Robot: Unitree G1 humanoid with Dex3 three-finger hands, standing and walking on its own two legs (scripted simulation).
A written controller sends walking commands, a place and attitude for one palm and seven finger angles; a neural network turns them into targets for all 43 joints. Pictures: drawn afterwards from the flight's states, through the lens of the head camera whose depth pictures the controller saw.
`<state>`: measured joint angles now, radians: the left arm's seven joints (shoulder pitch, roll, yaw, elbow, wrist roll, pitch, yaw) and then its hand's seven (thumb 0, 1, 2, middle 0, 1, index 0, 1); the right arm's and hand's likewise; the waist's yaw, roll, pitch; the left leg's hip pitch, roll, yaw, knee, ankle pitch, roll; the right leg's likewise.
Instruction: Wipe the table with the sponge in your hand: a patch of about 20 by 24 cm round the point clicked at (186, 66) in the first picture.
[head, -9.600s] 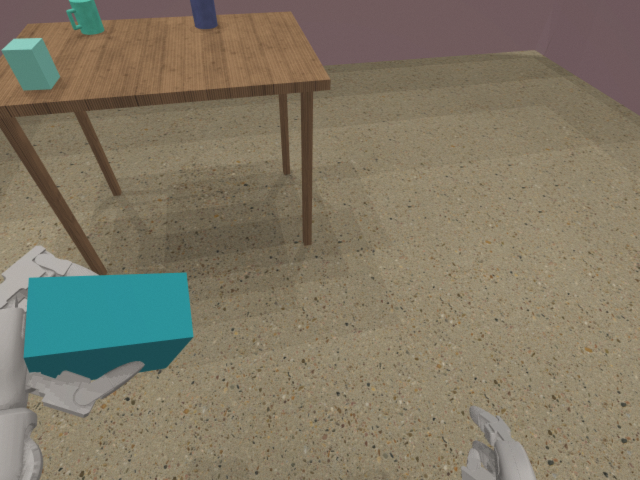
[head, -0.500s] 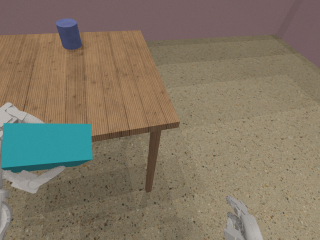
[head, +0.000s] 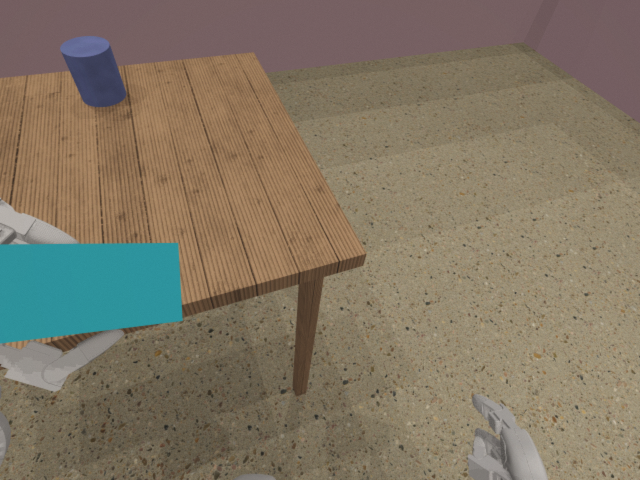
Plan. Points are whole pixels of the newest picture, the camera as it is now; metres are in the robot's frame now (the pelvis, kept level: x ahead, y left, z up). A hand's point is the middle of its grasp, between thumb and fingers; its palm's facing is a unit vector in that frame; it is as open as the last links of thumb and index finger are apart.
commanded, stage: shuffle to correct the standing spot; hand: left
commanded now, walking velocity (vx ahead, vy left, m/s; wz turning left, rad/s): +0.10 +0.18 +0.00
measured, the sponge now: (112, 292) +0.23 +0.22 +0.17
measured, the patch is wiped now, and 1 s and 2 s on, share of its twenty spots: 0.00 0.00 0.00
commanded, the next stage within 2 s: come to a stop and stand still in 0.70 s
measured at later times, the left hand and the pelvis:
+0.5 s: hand (15, 243) +0.25 +0.30 +0.20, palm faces +0.42 -0.81 -0.42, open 10.4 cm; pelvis +0.04 +0.06 +0.02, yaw +0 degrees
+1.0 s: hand out of the picture +0.24 +0.43 +0.20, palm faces +0.46 -0.80 -0.38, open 10.4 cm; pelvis +0.03 +0.16 +0.02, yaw +2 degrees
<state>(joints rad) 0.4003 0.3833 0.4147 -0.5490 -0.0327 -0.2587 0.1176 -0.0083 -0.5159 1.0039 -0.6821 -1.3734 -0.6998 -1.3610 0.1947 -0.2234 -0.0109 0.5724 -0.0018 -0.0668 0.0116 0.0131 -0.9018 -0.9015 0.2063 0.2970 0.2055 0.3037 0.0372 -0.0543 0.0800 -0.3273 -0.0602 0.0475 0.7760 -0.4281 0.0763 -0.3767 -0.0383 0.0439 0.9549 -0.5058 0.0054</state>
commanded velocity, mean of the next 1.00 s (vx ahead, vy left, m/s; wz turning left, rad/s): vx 0.05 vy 0.10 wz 0.00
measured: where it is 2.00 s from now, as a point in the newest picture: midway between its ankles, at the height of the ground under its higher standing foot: outside the picture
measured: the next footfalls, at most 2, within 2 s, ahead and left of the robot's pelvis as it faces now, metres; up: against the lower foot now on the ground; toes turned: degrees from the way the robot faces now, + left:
right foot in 0.20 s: +0.10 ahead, -0.07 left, +0.00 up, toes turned -8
left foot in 0.54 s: +0.08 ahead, +0.26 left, +0.00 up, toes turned -1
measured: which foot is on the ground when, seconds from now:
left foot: down 0.00-0.22, up 0.24-0.52, down 0.54-1.00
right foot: up 0.00-0.18, down 0.20-0.84, up 0.86-1.00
